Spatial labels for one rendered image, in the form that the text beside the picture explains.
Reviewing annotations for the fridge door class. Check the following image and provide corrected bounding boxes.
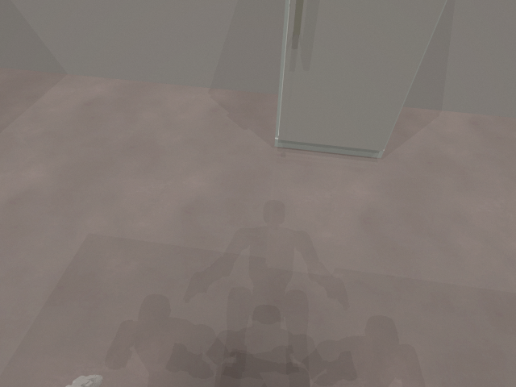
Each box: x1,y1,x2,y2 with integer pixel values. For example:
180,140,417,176
278,0,446,151

